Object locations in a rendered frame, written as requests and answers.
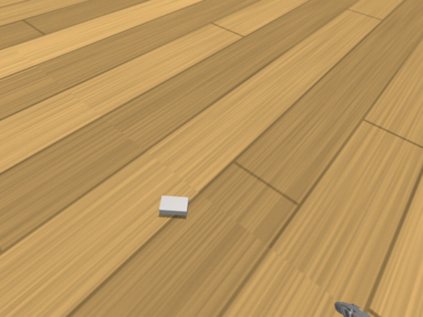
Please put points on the right robot hand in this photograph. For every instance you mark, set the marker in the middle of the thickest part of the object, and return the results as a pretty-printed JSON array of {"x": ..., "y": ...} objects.
[{"x": 350, "y": 310}]

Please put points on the small box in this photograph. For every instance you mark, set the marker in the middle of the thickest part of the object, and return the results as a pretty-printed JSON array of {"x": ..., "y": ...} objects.
[{"x": 173, "y": 205}]

